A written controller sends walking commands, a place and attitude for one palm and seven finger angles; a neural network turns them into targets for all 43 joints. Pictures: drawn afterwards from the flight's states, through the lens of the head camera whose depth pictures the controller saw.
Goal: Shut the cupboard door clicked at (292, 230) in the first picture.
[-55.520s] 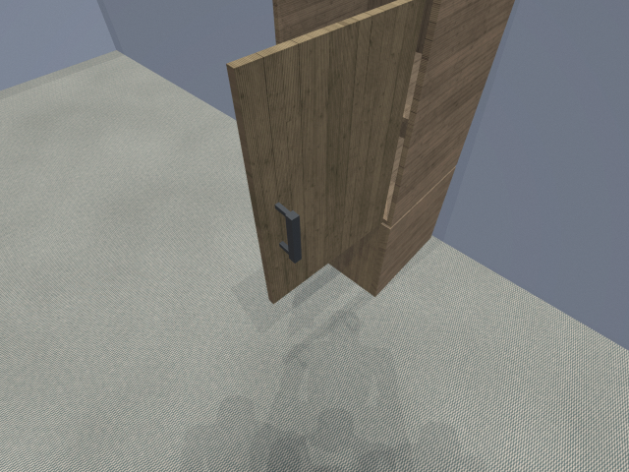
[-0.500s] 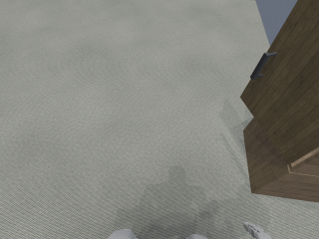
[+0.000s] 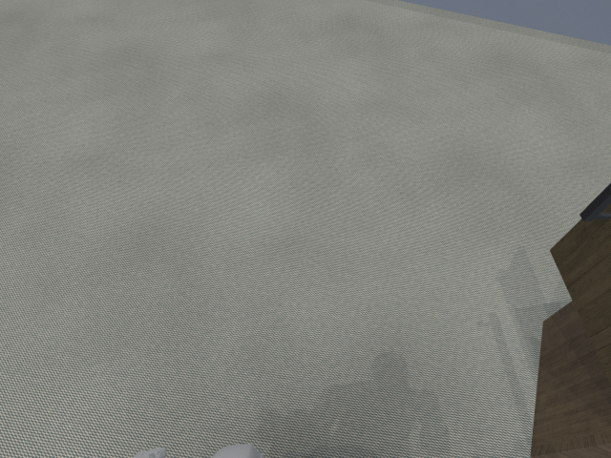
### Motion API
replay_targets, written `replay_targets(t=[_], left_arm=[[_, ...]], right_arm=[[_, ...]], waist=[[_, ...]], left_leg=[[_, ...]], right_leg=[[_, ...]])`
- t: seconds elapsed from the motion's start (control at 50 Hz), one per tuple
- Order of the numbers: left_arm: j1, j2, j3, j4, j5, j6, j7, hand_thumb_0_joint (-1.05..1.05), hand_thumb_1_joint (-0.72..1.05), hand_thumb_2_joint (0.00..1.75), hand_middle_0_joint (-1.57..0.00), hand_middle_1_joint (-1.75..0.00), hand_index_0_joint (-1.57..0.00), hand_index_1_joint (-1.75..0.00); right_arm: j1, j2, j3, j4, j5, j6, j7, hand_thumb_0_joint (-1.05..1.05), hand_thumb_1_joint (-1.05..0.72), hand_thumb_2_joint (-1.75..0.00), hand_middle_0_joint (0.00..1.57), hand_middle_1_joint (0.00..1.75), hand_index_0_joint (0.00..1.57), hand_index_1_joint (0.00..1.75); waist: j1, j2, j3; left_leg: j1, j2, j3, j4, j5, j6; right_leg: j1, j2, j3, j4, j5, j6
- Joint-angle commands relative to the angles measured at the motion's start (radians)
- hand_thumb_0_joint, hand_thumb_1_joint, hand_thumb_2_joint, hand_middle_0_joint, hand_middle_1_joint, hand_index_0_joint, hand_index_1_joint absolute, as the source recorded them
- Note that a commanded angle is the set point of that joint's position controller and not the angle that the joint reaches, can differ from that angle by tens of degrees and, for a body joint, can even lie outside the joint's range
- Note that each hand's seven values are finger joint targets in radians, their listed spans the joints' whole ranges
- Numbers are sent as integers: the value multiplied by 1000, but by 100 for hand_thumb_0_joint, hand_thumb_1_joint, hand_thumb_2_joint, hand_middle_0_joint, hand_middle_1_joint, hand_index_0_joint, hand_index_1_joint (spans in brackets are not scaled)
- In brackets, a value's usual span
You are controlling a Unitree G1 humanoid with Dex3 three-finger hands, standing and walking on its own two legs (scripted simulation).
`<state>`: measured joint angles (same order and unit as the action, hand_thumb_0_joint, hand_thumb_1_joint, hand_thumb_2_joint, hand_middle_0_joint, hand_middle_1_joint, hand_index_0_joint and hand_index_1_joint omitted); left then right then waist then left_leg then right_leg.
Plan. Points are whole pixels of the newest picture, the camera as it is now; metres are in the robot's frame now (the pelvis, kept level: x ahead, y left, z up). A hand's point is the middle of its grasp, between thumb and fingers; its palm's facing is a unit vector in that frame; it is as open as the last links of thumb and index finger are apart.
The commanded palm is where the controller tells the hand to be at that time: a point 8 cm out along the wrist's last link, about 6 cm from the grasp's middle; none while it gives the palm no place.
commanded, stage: walk to a spot facing it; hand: left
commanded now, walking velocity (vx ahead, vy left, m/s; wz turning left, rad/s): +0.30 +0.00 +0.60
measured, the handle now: out of the picture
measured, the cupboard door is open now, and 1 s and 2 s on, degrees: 25 25 25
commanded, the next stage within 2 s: turn to face it in 1.06 s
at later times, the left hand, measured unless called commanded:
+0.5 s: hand (180, 402) +0.21 +0.20 -0.14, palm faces +0.26 -0.93 -0.27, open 7.4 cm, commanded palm none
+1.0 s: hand (159, 422) +0.18 +0.24 -0.19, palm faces +0.61 -0.76 -0.21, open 7.4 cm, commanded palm none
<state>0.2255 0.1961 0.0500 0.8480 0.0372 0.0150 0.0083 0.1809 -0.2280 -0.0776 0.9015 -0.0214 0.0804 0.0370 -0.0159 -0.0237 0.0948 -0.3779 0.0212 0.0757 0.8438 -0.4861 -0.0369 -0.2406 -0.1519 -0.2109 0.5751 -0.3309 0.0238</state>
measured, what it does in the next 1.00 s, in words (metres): walks ahead, turning left: left foot, then right foot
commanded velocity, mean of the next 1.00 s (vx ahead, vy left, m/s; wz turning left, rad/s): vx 0.31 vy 0.00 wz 0.58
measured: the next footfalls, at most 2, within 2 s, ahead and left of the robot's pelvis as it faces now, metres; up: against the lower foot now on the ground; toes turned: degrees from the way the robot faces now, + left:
left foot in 0.06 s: +0.03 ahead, +0.12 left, +0.00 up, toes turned +7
right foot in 0.42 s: +0.24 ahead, -0.11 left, +0.00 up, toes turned +7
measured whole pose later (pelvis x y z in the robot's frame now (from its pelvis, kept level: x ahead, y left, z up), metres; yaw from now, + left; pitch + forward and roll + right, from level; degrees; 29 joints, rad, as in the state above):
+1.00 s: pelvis +0.31 +0.08 -0.01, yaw +35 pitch +0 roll +0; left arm 0.32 0.23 0.08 0.97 0.03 0.02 -0.01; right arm 0.08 -0.23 -0.03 0.85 -0.03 -0.03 0.01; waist 0.04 -0.04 0.13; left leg -0.41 -0.04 0.09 0.66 -0.26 0.09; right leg -0.43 -0.16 -0.06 1.24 -0.41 0.05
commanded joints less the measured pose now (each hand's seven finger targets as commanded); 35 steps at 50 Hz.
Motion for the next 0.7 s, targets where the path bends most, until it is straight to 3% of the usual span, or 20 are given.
replay_targets(t=[0.0, 0.02, 0.04, 0.06, 0.1, 0.14, 0.16, 0.22, 0.28, 0.32, 0.34, 0.36, 0.38, 0.4, 0.42, 0.44, 0.48, 0.5, 0.6, 0.68], left_arm=[[55, 234, 78, -28, -14, -22, 0, 0, 90, 90, -20, -30, -20, -30], [49, 183, 72, -44, -22, -16, -8, 0, 90, 90, -20, -30, -20, -30], [-32, 112, 46, -113, -19, -17, -20, 0, 90, 90, -20, -30, -20, -30], [-174, 131, 33, -158, -4, -23, -20, 0, 90, 90, -20, -30, -20, -30], [-195, 123, 45, -127, -9, -33, -20, 0, 90, 90, -20, -30, -20, -30], [-133, 128, 46, -81, -14, -30, -31, 0, 90, 90, -20, -30, -20, -30], [-122, 125, 43, -75, -15, -31, -35, 0, 90, 90, -20, -30, -20, -30], [-136, 112, 36, -71, -18, -25, -41, 0, 90, 90, -20, -30, -20, -30], [-138, 111, 35, -73, -18, -27, -46, 0, 90, 90, -20, -30, -20, -30], [-87, 117, 41, -60, -17, -32, -45, 0, 90, 90, -20, -30, -20, -30], [-14, 129, 48, -38, -16, -37, -43, 0, 90, 90, -20, -30, -20, -30], [117, 172, 63, -4, -13, -49, -37, 0, 90, 90, -20, -30, -20, -30], [267, 288, 90, 30, 0, -64, -22, 0, 90, 90, -20, -30, -20, -30], [293, 324, 89, 30, -9, -55, -12, 0, 90, 90, -20, -30, -20, -30], [208, 288, 82, 16, -9, -55, -5, 0, 90, 90, -20, -30, -20, -30], [124, 240, 70, -1, -8, -56, -1, 0, 90, 90, -20, -30, -20, -30], [29, 139, 45, -13, -6, -67, 4, 0, 90, 90, -20, -30, -20, -30], [32, 125, 42, -7, -6, -76, 3, 0, 90, 90, -20, -30, -20, -30], [138, 114, 36, 61, -8, -98, 4, 0, 90, 90, -20, -30, -20, -30], [187, 123, 33, 87, -8, -101, 6, 0, 90, 90, -20, -30, -20, -30]], right_arm=[[47, -78, -4, -80, 0, -67, 2, 0, -90, -90, 20, 30, 20, 30], [141, -165, -26, -54, -6, -76, -5, 0, -90, -90, 20, 30, 20, 30], [243, -270, -50, -37, -19, -79, -19, 0, -90, -90, 20, 30, 20, 30], [320, -263, -46, -2, -14, -81, -27, 0, -90, -90, 20, 30, 20, 30], [259, -196, -19, -10, -14, -99, -47, 0, -90, -90, 20, 30, 20, 30], [176, -165, -4, -22, -9, -112, -53, 0, -90, -90, 20, 30, 20, 30], [167, -164, -4, -23, -7, -117, -55, 0, -90, -90, 20, 30, 20, 30], [158, -176, -7, -5, -7, -120, -52, 0, -90, -90, 20, 30, 20, 30], [138, -182, -13, 10, -9, -116, -45, 0, -90, -90, 20, 30, 20, 30], [108, -184, -17, 11, -9, -111, -43, 0, -90, -90, 20, 30, 20, 30], [85, -181, -17, 7, -7, -109, -43, 0, -90, -90, 20, 30, 20, 30], [58, -162, -17, 1, 1, -111, -39, 0, -90, -90, 20, 30, 20, 30], [80, -85, -3, -18, 14, -118, -32, 0, -90, -90, 20, 30, 20, 30], [64, -71, -3, -50, 8, -116, -32, 0, -90, -90, 20, 30, 20, 30], [57, -90, -13, -43, -2, -110, -28, 0, -90, -90, 20, 30, 20, 30], [47, -82, -13, -32, -7, -109, -24, 0, -90, -90, 20, 30, 20, 30], [46, -52, -7, 1, -11, -92, -6, 0, -90, -90, 20, 30, 20, 30], [54, -31, -5, 6, -8, -83, 0, 0, -90, -90, 20, 30, 20, 30], [-41, 4, 8, -31, -7, -73, 17, 0, -90, -90, 20, 30, 20, 30], [-156, 5, 24, -83, -6, -79, 30, 0, -90, -90, 20, 30, 20, 30]], waist=[[-2, -62, -136], [-53, 167, -165], [-109, 416, -125], [-150, 249, -83], [-99, 251, -55], [-42, 205, -55], [-34, 190, -69], [-24, 146, -48], [-14, 161, -29], [17, 163, -27], [54, 127, -44], [120, 33, -83], [178, -252, -203], [173, -346, -189], [125, -306, -128], [84, -269, -75], [21, -122, -45], [8, -123, -45], [25, -90, -40], [47, -86, -23]], left_leg=[[209, -21, 43, -379, 112, 35], [389, 127, -217, -508, 77, 110], [506, 372, -590, -587, 149, 247], [467, 411, -629, -590, 151, 304], [391, 305, -492, -564, 317, 253], [359, 232, -372, -560, 431, 225], [370, 222, -342, -552, 462, 228], [291, 195, -299, -585, 381, 222], [221, 175, -297, -588, 294, 212], [129, 167, -303, -552, 228, 201], [53, 145, -296, -488, 191, 183], [-77, 74, -246, -326, 140, 149], [-243, -59, -104, 17, -25, 84], [-319, -84, -109, 286, -173, 76], [-347, -22, -160, 432, -83, 81], [-358, 18, -163, 493, 19, 74], [-260, 76, -131, 441, 163, 52], [-242, 77, -107, 404, 195, 42], [-320, 67, -32, 202, 249, 26], [-309, 64, 13, 3, 270, 47]], right_leg=[[10, -188, 98, -66, -31, -71], [-198, -96, 12, 166, -143, -1], [-510, 39, 3, 433, -340, 53], [-577, 14, 126, 511, -290, 31], [-554, 6, 196, 569, -139, 31], [-483, 17, 199, 534, -36, 39], [-456, 25, 191, 474, -34, 43], [-359, 47, 170, 310, 20, 48], [-247, 84, 131, 154, 54, 50], [-92, 112, 115, 76, 93, 45], [52, 131, 107, 21, 117, 39], [268, 102, 159, -76, 81, 23], [489, -170, 456, -236, -192, -51], [407, -347, 735, -401, -354, -116], [278, -350, 757, -437, -473, -135], [175, -330, 685, -436, -467, -134], [37, -236, 350, -395, -171, -101], [30, -212, 255, -388, -37, -97], [210, -192, 61, -360, 391, -105], [292, -208, -11, -325, 551, -101]])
